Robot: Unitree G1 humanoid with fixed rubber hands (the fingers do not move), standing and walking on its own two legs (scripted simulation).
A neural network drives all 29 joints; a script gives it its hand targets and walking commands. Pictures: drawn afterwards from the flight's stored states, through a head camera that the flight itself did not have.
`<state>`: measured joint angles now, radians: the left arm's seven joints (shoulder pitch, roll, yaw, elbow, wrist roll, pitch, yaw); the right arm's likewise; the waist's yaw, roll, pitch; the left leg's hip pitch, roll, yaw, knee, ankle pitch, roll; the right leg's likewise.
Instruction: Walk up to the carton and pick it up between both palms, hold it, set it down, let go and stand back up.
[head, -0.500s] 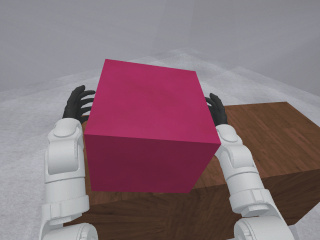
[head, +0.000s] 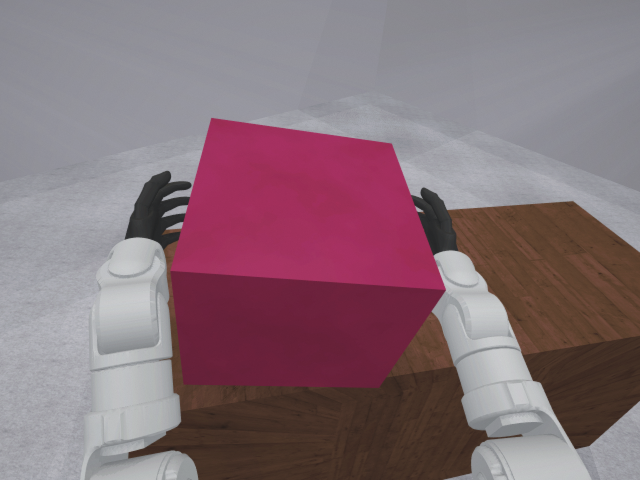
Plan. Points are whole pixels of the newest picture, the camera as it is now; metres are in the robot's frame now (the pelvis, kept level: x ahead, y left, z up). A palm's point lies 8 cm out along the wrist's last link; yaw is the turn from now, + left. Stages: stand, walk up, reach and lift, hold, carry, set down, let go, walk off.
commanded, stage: hold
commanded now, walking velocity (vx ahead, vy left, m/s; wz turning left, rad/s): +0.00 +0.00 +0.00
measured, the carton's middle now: (296, 254) +0.38 +0.02 +0.14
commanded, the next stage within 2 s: none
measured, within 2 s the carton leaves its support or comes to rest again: neither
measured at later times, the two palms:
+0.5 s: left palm (154, 241) +0.34 +0.18 +0.19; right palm (442, 252) +0.34 -0.17 +0.17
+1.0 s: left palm (152, 239) +0.33 +0.18 +0.20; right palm (443, 251) +0.34 -0.17 +0.17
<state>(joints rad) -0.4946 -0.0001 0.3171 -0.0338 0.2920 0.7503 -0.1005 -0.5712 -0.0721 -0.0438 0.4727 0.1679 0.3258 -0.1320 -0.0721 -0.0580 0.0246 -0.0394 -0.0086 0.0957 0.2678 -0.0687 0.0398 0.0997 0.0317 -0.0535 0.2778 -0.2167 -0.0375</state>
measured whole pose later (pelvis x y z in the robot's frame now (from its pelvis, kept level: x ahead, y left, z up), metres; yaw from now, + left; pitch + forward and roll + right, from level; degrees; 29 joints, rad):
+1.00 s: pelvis +0.00 +0.00 +0.00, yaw +0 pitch -9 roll +0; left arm -0.47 0.00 0.31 -0.07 0.29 0.75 -0.10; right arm -0.55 -0.08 -0.02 0.44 0.18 0.32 -0.14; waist -0.09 -0.06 0.02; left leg -0.04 -0.01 0.09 0.28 -0.08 0.04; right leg 0.10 0.03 -0.06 0.27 -0.22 -0.04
